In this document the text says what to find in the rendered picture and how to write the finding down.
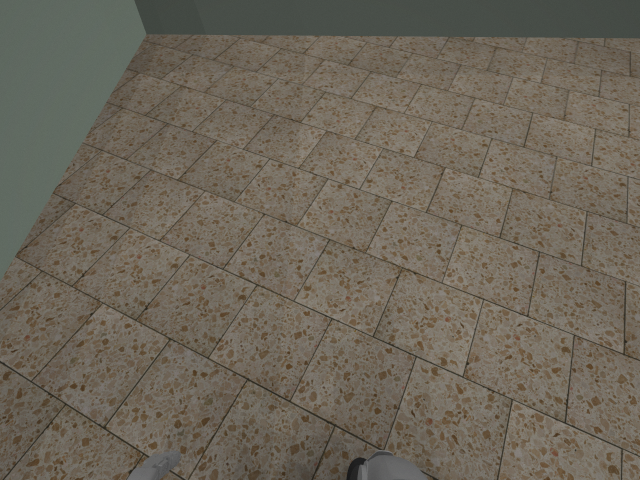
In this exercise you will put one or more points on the left robot hand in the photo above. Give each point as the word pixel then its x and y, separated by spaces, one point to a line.
pixel 156 466

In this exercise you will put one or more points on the right robot foot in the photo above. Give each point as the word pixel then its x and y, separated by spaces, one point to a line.
pixel 352 473

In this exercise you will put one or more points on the robot right thigh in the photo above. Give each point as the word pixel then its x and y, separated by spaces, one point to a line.
pixel 386 467

